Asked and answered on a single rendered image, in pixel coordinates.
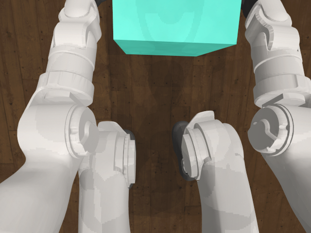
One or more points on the right robot hand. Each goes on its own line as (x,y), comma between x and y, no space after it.
(246,6)

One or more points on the robot right forearm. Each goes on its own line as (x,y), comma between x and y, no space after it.
(277,60)

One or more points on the robot left thigh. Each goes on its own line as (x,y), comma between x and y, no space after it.
(103,187)

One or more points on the left robot shin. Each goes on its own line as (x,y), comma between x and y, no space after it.
(102,126)

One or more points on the robot left forearm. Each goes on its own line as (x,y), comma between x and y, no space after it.
(72,56)

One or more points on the robot left upper arm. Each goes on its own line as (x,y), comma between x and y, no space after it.
(54,139)

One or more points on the robot right upper arm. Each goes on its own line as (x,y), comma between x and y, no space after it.
(282,134)

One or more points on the carton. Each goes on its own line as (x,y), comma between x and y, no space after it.
(175,27)

